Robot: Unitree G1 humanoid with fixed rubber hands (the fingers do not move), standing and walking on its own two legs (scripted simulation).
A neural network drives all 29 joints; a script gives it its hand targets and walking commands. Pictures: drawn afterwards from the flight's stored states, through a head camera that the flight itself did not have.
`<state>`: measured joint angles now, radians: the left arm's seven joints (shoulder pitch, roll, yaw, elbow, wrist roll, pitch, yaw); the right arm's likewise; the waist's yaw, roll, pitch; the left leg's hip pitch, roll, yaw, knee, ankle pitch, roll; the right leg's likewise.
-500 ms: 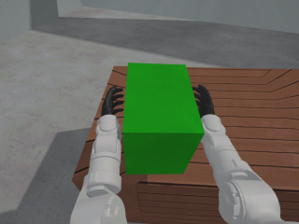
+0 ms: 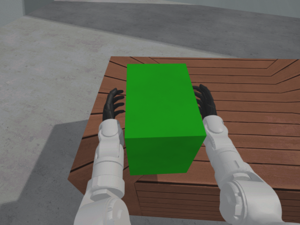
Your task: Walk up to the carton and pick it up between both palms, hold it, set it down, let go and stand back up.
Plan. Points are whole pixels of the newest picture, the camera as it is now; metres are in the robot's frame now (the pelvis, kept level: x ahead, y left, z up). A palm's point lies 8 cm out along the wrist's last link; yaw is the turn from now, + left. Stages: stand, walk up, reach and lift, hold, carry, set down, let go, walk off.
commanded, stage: set down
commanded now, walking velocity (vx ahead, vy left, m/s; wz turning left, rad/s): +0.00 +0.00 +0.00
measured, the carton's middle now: (157, 120) +0.42 +0.01 +0.03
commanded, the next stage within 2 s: none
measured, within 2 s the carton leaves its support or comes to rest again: rests again in 1.76 s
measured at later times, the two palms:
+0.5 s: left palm (112, 120) +0.39 +0.14 +0.07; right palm (207, 114) +0.41 -0.13 +0.06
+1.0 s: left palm (113, 125) +0.39 +0.14 +0.05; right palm (205, 118) +0.42 -0.13 +0.05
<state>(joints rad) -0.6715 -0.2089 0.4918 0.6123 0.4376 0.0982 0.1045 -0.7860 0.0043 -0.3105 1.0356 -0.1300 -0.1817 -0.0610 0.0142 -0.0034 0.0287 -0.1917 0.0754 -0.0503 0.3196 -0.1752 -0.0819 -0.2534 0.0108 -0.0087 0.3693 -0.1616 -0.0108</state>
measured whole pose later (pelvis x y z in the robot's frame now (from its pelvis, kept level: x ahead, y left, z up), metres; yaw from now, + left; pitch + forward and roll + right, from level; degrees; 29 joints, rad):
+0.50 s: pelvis +0.01 +0.00 +0.00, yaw +0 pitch +3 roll +0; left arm -0.66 -0.24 0.54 0.63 0.48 0.06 0.11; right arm -0.79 0.00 -0.37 1.06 -0.20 -0.21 -0.02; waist 0.01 0.00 0.04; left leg -0.19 0.08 -0.05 0.32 -0.18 -0.08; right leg -0.26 0.01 -0.01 0.37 -0.17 -0.01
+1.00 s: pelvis +0.01 +0.00 +0.00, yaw +0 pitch +4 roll +0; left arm -0.65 -0.26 0.57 0.64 0.50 0.00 0.12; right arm -0.79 0.00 -0.39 1.09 -0.26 -0.25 -0.01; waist 0.01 0.00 0.06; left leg -0.21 0.08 -0.05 0.32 -0.18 -0.08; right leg -0.28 0.01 -0.01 0.37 -0.17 -0.01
